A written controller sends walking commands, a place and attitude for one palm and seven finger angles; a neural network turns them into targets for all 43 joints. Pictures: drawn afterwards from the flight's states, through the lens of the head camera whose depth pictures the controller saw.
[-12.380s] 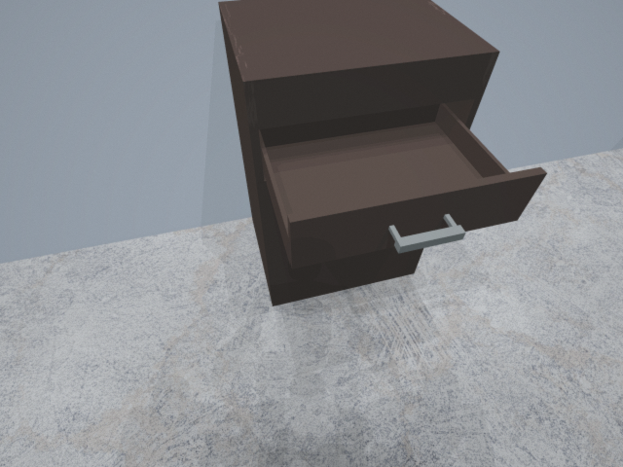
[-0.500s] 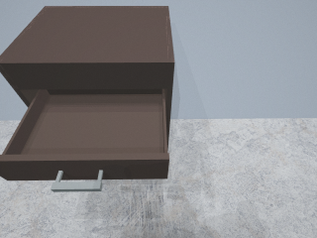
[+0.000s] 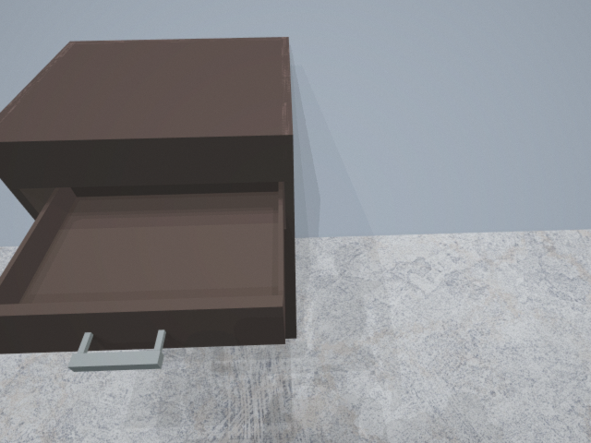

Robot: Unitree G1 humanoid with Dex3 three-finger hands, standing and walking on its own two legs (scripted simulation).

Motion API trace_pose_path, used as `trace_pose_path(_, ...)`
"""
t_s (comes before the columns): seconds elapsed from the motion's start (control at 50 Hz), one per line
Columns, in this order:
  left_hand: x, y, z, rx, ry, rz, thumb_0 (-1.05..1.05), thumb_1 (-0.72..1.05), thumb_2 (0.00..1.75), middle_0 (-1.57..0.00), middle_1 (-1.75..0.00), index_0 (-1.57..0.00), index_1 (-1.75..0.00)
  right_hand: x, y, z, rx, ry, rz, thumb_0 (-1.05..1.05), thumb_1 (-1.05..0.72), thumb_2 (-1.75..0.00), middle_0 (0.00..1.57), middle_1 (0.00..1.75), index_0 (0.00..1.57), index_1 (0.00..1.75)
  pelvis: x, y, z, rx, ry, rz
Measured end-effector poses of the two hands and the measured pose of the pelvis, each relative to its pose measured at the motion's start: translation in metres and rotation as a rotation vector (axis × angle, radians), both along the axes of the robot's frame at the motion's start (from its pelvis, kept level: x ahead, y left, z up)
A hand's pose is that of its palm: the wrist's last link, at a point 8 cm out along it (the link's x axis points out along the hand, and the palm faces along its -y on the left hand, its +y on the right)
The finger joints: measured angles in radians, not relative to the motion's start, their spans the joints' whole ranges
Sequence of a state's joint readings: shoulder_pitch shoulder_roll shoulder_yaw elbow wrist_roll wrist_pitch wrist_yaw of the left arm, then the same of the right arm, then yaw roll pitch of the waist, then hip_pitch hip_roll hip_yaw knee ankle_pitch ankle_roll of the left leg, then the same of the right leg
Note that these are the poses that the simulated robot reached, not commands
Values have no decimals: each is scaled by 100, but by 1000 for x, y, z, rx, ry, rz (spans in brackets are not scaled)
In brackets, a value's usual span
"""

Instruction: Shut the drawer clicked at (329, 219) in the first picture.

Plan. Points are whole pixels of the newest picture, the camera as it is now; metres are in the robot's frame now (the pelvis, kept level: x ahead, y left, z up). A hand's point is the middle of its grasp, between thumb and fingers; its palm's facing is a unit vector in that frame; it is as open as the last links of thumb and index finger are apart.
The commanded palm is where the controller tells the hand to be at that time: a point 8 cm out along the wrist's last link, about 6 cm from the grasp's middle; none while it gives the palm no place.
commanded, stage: come to a stop and stand still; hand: left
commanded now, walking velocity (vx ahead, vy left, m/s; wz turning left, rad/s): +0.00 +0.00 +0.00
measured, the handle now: (120, 349) +0.27 +0.31 -0.09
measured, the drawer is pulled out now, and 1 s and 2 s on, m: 0.28 0.28 0.28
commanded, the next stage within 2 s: look again from close up in 0.40 s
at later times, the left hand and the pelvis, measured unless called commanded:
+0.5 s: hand out of the picture -0.04 +0.12 -0.17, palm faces +0.06 -0.98 -0.17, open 7.4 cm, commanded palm none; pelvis +0.00 -0.03 +0.00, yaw +0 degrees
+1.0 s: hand out of the picture -0.01 +0.19 -0.18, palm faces +0.06 -0.98 -0.19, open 7.3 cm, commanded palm none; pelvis -0.01 +0.02 -0.01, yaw +1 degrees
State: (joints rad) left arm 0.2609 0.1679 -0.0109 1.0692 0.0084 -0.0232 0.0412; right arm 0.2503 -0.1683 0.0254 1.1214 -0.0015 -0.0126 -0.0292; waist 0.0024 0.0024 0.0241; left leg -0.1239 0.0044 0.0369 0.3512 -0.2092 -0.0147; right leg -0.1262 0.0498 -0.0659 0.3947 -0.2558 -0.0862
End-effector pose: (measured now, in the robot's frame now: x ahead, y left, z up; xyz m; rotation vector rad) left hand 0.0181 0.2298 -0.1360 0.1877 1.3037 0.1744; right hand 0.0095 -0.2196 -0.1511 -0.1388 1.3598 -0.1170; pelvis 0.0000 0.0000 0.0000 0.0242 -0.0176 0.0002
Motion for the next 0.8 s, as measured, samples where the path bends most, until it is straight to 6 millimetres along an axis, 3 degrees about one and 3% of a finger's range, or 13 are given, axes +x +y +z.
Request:
trace_pose_path(0.2, -51, -29, -3, -32, 125, 37, 0, 92, 90, -20, -30, -20, -30, -35, -2, -4, 30, 95, -14, 0, -91, -90, 20, 30, 20, 30, -1, -15, 0, -2, -2, 2)
trace_pose_path(0.34, -67, -47, -5, -56, 162, 62, 0, 91, 90, -20, -30, -20, -30, -44, -2, -5, 42, 122, -22, 0, -91, -90, 20, 30, 20, 30, 0, -22, -1, -5, -1, 5)
trace_pose_path(0.56, -58, -57, -6, -55, 135, 60, 0, 91, 90, -20, -30, -20, -30, -34, -4, -2, 28, 86, -41, 1, -91, -90, 20, 30, 20, 30, -3, -24, 0, -13, 9, -2)
trace_pose_path(0.62, -51, -48, -6, -44, 118, 49, 0, 91, 90, -20, -30, -20, -30, -31, -11, 2, -14, 7, -80, 2, -92, -90, 20, 30, 20, 30, -9, -18, -1, -16, -3, -1)
trace_pose_path(0.68, -42, -33, -18, -27, 80, 41, 0, 91, 90, -20, -30, -20, -30, -32, -16, -8, -36, -23, -73, 1, -92, -90, 20, 30, 20, 30, -13, -13, -13, -23, -5, 8)
trace_pose_path(0.8, -29, -12, -16, -19, -7, 38, 1, 92, 90, -20, -30, -20, -30, -32, -3, -8, -19, -12, -46, 1, -91, -90, 19, 30, 20, 30, -15, -2, -12, -38, -18, 23)
